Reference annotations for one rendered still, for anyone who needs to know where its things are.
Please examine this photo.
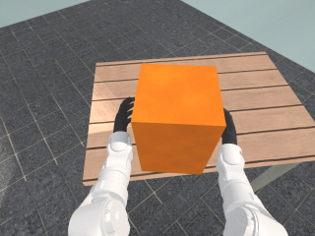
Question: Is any table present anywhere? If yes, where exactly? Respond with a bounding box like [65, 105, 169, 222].
[83, 51, 315, 193]

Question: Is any left robot forearm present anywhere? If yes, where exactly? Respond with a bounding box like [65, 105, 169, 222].
[68, 131, 133, 236]

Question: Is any carton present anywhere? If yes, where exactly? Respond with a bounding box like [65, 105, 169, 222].
[131, 63, 226, 175]

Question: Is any left robot upper arm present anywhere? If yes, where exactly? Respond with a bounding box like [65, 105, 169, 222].
[68, 198, 131, 236]

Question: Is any right robot hand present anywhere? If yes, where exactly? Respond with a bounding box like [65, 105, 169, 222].
[221, 108, 237, 145]

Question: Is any right robot forearm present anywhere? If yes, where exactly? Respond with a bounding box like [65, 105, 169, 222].
[216, 144, 276, 221]

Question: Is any left robot hand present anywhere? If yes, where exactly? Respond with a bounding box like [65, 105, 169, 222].
[113, 96, 135, 133]

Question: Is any right robot upper arm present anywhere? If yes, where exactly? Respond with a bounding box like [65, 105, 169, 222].
[222, 206, 288, 236]

